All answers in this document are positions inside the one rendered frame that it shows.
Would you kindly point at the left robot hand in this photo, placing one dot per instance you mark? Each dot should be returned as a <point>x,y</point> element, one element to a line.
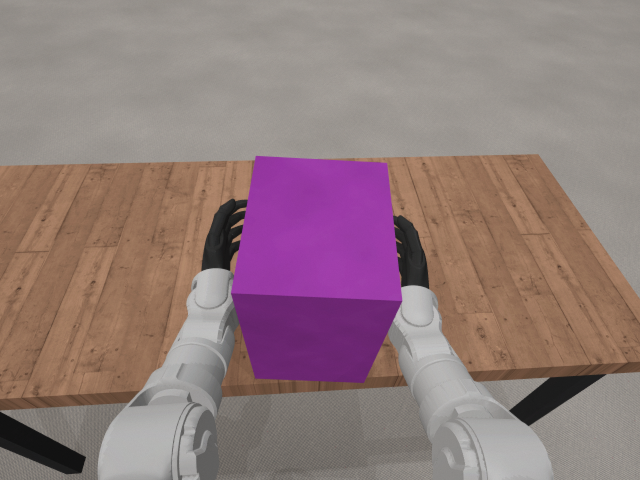
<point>219,249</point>

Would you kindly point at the right robot hand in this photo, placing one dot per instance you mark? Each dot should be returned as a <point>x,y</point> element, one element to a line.
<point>412,264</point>

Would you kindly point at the left robot upper arm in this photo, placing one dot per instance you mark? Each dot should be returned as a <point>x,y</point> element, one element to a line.
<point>161,442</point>

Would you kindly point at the table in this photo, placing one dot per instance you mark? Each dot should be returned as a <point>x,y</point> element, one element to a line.
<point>97,263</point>

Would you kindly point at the carton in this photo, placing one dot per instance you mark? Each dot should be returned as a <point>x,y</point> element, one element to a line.
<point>316,285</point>

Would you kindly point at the robot left forearm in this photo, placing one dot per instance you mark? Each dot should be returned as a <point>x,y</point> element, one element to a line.
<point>198,360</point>

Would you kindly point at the robot right forearm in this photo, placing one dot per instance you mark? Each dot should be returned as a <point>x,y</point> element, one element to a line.
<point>435,375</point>

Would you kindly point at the right robot upper arm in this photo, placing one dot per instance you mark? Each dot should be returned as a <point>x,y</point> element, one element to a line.
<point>488,449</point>

